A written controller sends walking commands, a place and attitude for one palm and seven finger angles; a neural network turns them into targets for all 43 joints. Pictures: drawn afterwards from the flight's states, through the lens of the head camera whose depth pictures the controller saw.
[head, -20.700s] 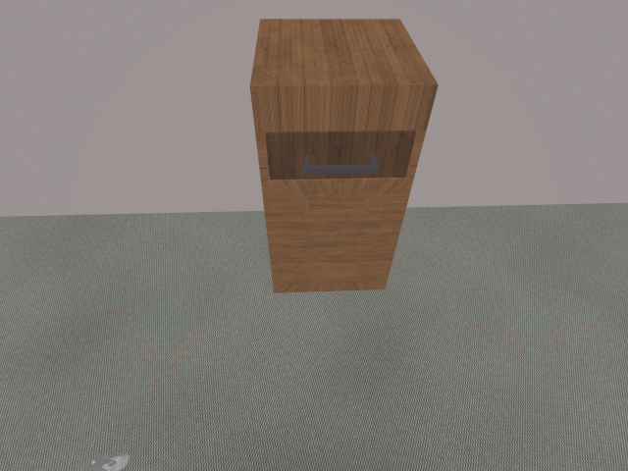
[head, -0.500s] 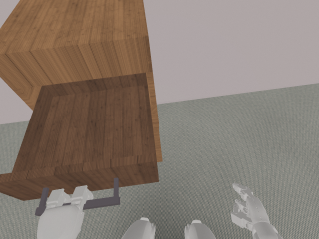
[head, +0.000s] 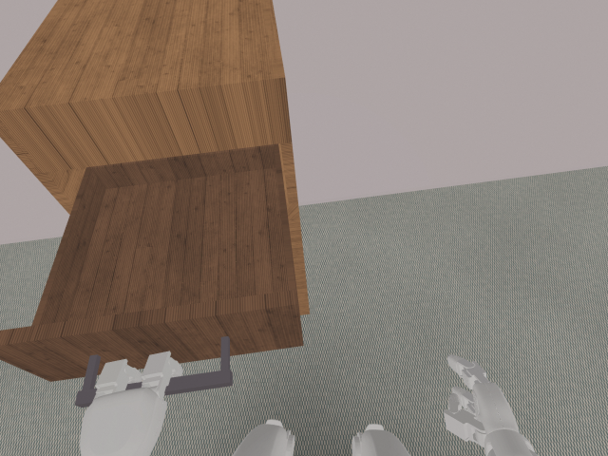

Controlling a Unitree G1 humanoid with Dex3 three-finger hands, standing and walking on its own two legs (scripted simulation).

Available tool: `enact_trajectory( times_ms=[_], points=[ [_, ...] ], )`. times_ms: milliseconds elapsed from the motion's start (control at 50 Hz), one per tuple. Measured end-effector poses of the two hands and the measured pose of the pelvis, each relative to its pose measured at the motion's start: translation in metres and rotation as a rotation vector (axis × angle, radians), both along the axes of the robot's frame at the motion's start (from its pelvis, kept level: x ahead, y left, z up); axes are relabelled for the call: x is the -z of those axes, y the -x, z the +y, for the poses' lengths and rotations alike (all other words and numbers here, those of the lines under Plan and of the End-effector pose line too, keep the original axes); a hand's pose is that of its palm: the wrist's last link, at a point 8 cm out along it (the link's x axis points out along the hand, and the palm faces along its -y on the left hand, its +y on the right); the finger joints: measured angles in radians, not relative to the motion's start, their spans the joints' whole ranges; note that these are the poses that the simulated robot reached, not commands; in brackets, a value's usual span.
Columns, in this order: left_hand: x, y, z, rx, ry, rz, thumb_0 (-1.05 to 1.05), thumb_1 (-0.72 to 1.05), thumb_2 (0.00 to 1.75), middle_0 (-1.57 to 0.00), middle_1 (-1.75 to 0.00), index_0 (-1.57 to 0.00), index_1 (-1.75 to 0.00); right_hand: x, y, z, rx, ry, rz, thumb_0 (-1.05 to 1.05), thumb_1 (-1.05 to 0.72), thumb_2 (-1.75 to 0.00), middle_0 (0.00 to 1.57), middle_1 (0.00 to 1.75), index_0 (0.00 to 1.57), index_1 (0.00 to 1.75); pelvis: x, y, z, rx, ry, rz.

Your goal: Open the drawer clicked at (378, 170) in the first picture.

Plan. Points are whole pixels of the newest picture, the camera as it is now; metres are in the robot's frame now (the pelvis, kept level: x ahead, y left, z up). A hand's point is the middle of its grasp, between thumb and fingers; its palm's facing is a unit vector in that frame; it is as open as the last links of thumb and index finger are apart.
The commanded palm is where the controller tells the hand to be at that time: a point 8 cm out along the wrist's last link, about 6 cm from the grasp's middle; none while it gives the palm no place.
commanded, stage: lift the hand off the handle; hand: left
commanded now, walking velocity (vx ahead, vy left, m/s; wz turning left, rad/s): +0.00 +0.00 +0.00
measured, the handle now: (158, 371) +0.23 +0.22 -0.02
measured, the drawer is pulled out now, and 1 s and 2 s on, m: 0.30 0.30 0.30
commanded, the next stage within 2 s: none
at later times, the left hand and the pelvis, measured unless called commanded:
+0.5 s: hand (149, 412) +0.18 +0.23 -0.04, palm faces -0.06 -0.10 -0.99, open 13.7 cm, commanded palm +0.17 +0.22 +0.02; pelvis +0.00 +0.00 +0.01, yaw +0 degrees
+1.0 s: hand (137, 404) +0.19 +0.23 +0.00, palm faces -0.04 -0.13 -0.99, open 13.6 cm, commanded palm +0.17 +0.22 +0.06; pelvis +0.01 +0.01 +0.03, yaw +0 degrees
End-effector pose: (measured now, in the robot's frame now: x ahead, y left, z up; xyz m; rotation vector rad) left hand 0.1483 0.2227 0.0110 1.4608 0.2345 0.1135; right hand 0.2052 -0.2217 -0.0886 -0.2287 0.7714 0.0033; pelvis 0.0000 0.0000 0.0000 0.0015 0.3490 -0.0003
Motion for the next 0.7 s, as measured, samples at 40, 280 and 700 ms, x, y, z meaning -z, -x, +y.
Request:
enact_trajectory(
  times_ms=[40, 280, 700],
  points=[
    [0.001, 0.0, 0.0, 0.001, -0.002, -0.006, 0.0, -0.42, 0.33, -0.28, -1.2, -0.32, -1.21, 0.0, 0.0, 0.001, -0.002, 0.001, -0.002, 0.01, -0.9, -0.9, 0.2, 0.3, 0.2, 0.3, 0.001, 0.001, 0.0, -0.001, 0.0, 0.0],
    [0.007, -0.014, 0.003, -0.027, -0.021, -0.026, -0.01, -0.49, 0.31, -0.3, -1.2, -0.32, -1.2, 0.009, 0.008, 0.006, 0.008, -0.01, 0.027, 0.01, -0.9, -0.9, 0.2, 0.3, 0.2, 0.3, 0.002, 0.007, 0.0, -0.008, 0.003, 0.004],
    [-0.014, -0.019, 0.007, -0.02, 0.002, 0.007, -0.01, -0.49, 0.3, -0.32, -1.2, -0.37, -1.21, -0.018, 0.01, -0.005, 0.059, 0.021, 0.029, 0.01, -0.9, -0.9, 0.2, 0.3, 0.2, 0.3, -0.02, -0.005, 0.005, 0.001, 0.008, -0.035]
  ],
)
